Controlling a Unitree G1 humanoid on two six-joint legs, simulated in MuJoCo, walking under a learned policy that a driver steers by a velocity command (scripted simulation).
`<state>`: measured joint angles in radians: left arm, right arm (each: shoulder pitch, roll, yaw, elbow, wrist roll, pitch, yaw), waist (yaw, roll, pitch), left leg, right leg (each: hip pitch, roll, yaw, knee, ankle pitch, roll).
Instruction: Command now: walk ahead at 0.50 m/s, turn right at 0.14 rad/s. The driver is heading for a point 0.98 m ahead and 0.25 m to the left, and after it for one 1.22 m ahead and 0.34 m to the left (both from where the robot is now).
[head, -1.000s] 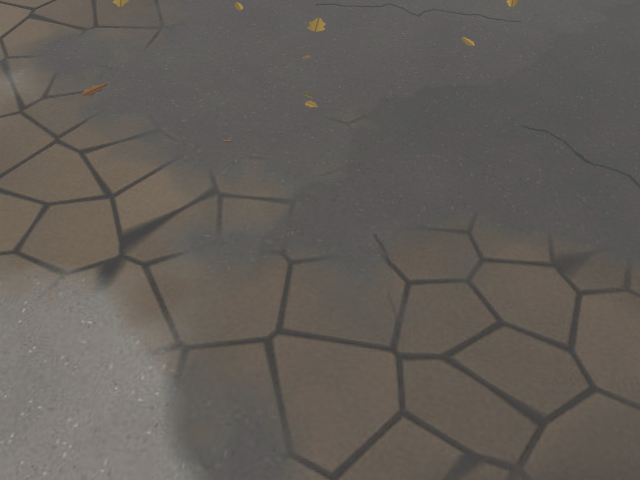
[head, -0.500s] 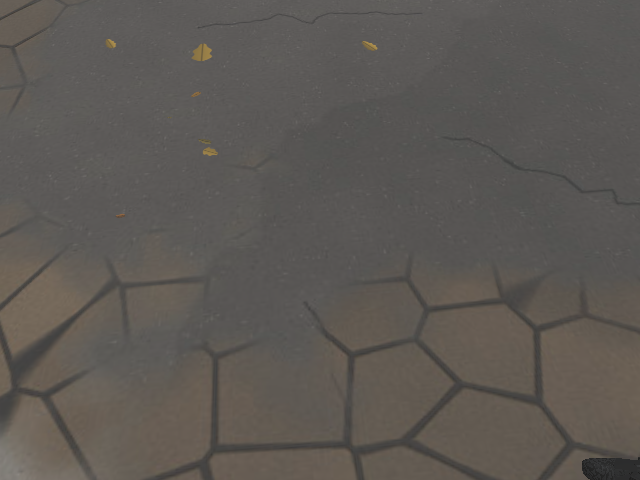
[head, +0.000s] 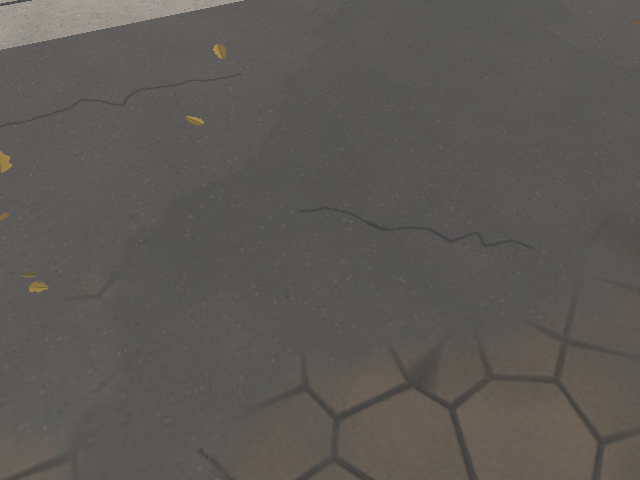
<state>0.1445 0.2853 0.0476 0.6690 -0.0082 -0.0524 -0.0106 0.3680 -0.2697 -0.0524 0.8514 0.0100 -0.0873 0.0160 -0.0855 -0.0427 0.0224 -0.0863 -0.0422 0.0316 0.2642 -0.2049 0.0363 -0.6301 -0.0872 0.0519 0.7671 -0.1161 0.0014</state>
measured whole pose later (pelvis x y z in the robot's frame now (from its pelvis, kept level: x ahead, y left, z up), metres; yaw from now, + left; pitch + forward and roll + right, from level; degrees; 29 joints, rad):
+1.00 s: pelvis +0.54 +0.06 +0.00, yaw +26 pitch +2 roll -1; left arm 0.07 0.30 0.06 0.71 0.01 -0.09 0.00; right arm 0.32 -0.28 -0.07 0.73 0.01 -0.04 0.00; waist -0.06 -0.03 0.04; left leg -0.17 -0.10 -0.10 0.35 -0.20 0.09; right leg -0.66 -0.10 0.10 0.77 -0.08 0.07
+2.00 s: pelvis +0.97 +0.34 +0.00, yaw +29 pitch +1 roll +2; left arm 0.14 0.30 0.06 0.77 -0.01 -0.03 -0.02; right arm 0.28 -0.27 -0.07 0.81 -0.01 -0.07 -0.02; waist -0.05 -0.04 0.05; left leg -0.07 -0.02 0.18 0.27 -0.22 0.04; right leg -0.65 -0.08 0.02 0.78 -0.04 0.03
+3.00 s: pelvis +1.11 +0.43 -0.01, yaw +23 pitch -1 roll +0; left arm 0.13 0.24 0.05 1.00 0.00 0.02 0.03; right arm 0.19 -0.23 -0.02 1.02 0.00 -0.01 -0.03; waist 0.00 0.00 0.04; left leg -0.14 0.01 0.01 0.48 -0.31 0.00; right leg -0.24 0.00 0.02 0.49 -0.22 0.00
